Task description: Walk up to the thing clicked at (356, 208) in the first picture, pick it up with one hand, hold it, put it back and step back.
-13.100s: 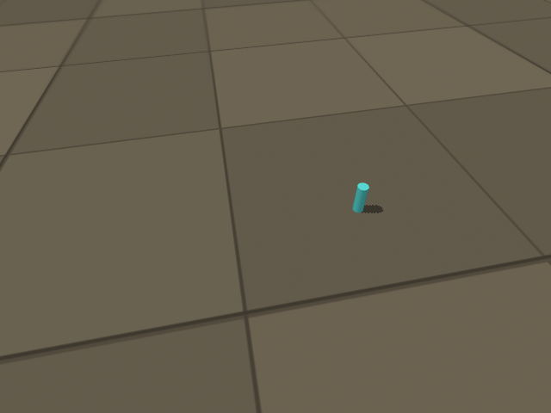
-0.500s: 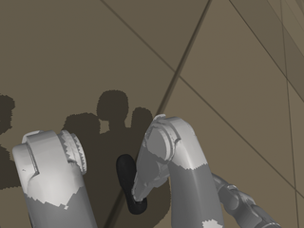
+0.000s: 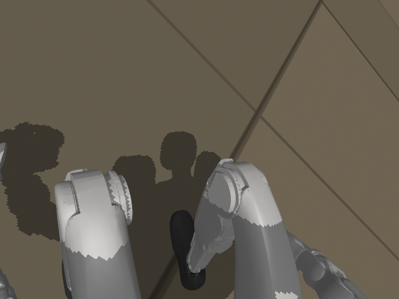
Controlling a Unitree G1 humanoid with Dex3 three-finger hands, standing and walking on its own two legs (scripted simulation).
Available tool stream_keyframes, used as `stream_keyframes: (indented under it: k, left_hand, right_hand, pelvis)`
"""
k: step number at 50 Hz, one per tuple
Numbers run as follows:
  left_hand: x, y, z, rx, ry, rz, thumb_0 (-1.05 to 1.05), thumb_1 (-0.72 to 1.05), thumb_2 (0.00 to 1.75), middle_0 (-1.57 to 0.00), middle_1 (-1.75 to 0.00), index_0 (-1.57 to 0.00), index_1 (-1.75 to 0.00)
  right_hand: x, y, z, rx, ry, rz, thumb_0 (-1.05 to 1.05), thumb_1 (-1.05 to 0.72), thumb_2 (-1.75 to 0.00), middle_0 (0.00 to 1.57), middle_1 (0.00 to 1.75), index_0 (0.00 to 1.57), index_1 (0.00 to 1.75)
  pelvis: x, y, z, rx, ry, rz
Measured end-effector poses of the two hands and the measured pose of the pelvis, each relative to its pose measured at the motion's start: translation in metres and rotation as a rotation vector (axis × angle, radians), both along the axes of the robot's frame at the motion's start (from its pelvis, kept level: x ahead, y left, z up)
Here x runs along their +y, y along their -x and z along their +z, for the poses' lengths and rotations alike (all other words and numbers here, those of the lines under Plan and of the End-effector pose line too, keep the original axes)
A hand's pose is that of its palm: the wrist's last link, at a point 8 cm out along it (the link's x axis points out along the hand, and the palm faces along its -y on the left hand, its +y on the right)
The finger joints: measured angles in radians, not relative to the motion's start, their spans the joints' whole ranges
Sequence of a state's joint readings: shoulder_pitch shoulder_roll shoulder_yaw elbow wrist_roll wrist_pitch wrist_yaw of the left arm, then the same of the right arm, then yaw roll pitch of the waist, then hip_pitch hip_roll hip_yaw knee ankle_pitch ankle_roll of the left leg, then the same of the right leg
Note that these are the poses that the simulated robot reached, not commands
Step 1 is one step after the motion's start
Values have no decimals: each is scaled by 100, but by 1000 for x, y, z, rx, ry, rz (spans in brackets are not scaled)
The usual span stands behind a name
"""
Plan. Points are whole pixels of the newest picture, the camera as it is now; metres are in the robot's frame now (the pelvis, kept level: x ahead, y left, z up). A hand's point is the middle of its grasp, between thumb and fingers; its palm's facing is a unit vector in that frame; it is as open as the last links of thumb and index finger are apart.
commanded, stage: settle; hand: left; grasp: from the side
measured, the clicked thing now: out of the picture +0.37 +0.34 -0.15
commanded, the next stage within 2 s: lift in 1.56 s
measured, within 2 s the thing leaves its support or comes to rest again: neither
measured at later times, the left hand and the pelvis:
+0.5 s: hand out of the picture +0.35 +0.34 -0.03, palm faces +0.48 -0.88 -0.05, open 7.9 cm; pelvis +0.02 -0.01 +0.03, yaw +6 degrees
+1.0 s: hand out of the picture +0.36 +0.32 +0.03, palm faces +0.47 -0.88 -0.05, open 7.9 cm; pelvis +0.03 -0.02 +0.07, yaw +10 degrees
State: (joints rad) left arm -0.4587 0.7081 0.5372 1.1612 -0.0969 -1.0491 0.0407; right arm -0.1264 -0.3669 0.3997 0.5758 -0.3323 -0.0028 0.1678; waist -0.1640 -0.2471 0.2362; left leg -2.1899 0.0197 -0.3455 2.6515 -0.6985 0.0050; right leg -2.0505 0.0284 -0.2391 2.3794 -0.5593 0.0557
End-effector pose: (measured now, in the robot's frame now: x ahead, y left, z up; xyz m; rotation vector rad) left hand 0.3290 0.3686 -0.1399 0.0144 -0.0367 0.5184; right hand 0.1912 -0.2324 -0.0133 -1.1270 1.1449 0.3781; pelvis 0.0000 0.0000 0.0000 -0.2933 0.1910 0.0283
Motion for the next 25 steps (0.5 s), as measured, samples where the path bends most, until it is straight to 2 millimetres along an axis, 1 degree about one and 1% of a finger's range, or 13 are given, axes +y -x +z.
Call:
stream_keyframes:
  k: [6,11,19,25]
  left_hand:
    - [7,10,33,-14,-16,-8,2,-14,112,-83,-118,-80,-118]
    - [8,16,59,-13,-15,-10,2,-14,113,-83,-118,-80,-118]
    - [6,21,91,30,-20,-15,2,-14,113,-84,-117,-80,-118]
    - [4,19,112,52,-28,-21,2,-14,113,-84,-117,-81,-117]
  right_hand:
    - [2,-16,-2,-59,-77,-42,0,-89,-89,21,30,21,31]
    - [4,-25,-9,-87,-146,-96,0,-89,-89,20,30,21,31]
    - [4,-31,-23,-84,-243,-200,0,-88,-89,20,30,21,31]
    - [0,-33,-33,-73,-287,-273,0,-89,-89,20,30,21,31]
  pelvis:
    - [-2,-2,6,48,-21,15]
    - [-4,-5,12,95,-43,32]
    - [-9,-12,26,184,-77,55]
    - [-13,-19,35,242,-103,69]
